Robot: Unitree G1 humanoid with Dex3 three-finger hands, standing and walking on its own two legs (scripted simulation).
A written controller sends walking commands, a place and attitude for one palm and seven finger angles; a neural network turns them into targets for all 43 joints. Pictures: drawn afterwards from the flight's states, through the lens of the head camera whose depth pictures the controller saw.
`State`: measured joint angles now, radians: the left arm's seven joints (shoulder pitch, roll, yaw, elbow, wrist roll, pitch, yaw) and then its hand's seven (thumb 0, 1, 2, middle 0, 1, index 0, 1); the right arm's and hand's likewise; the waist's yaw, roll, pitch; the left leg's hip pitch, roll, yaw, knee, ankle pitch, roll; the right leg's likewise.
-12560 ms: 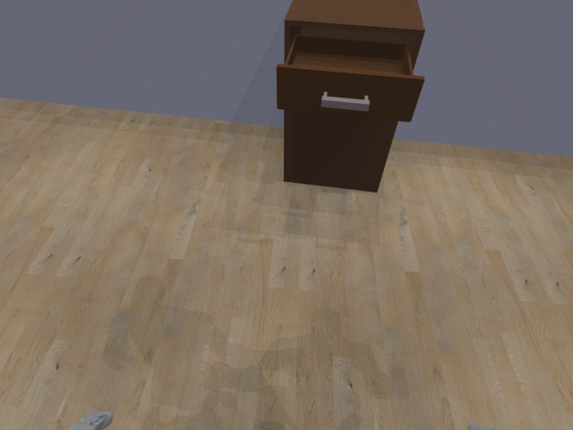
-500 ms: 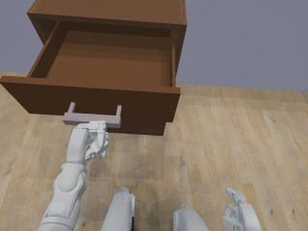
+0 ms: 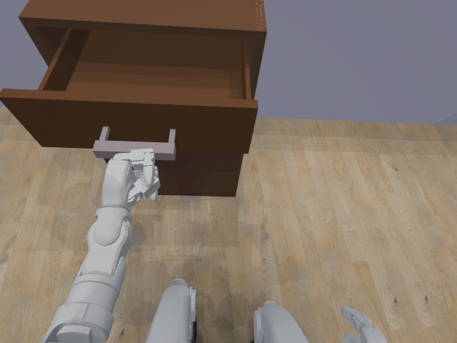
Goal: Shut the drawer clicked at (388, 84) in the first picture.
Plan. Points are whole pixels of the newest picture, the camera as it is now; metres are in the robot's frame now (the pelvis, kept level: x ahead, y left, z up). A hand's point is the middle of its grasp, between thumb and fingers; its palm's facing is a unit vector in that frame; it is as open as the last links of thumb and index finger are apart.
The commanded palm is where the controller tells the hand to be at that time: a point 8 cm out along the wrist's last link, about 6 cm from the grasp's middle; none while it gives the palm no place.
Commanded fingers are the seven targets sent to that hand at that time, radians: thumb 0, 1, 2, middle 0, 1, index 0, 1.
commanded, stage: push the drawer shut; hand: left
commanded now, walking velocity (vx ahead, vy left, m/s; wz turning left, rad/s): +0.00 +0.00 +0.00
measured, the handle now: (137, 141) +0.46 +0.18 +0.03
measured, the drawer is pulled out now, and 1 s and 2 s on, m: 0.19 0.06 0.00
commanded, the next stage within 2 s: pull the fist back off the drawer in 1.84 s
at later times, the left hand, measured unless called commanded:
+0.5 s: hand (160, 150) +0.44 +0.14 +0.03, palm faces +0.01 -1.00 -0.05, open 3.0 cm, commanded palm +0.44 +0.18 +0.04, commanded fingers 0.00 0.90 0.90 -1.40 -1.60 -1.40 -1.60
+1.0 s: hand (164, 122) +0.51 +0.14 +0.03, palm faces +0.01 -1.00 -0.05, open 3.1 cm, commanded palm +0.51 +0.17 +0.04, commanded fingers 0.00 0.90 0.90 -1.40 -1.60 -1.40 -1.60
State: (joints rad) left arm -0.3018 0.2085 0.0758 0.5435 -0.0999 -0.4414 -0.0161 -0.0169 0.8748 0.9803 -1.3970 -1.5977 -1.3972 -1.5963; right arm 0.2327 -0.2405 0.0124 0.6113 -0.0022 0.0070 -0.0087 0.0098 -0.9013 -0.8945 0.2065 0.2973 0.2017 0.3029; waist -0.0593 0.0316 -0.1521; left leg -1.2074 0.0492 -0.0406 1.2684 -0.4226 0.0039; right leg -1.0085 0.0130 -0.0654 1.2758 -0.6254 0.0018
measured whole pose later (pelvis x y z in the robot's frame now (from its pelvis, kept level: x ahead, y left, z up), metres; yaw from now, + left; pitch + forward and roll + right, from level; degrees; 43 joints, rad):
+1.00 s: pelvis +0.00 +0.00 -0.02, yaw -2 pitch +26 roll -5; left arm -0.86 0.38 0.30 1.09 -0.05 -0.47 -0.09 -0.01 0.85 0.96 -1.40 -1.60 -1.40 -1.60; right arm 0.33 -0.25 0.01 0.66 -0.03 0.06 0.02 0.01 -0.90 -0.89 0.21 0.30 0.20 0.30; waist -0.15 0.05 -0.15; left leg -1.36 0.08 -0.05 1.34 -0.44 0.00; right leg -1.17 0.04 -0.07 1.34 -0.64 -0.01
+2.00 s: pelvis -0.03 +0.00 -0.05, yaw -4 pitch +31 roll -8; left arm -1.23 0.62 0.30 1.28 0.05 -0.33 -0.08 0.00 0.70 1.02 -1.40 -1.60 -1.40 -1.60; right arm 0.35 -0.25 0.08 0.67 -0.06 0.00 0.00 0.00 -0.90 -0.89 0.21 0.30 0.20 0.30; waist -0.26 0.05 -0.12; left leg -1.57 0.08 -0.10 1.43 -0.41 0.01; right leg -1.35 0.06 -0.11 1.41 -0.60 0.00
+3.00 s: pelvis +0.04 +0.00 +0.03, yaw -2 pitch +23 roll -3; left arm -0.48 0.33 0.30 0.57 -0.15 -0.28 -0.12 0.02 0.90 0.90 -1.39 -1.60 -1.39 -1.60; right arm 0.34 -0.23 0.01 0.59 0.03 0.09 0.04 0.01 -0.90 -0.89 0.21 0.30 0.20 0.30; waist -0.10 0.05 -0.13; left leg -1.10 0.08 -0.02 1.14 -0.44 0.00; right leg -0.91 0.05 -0.03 1.10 -0.59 0.00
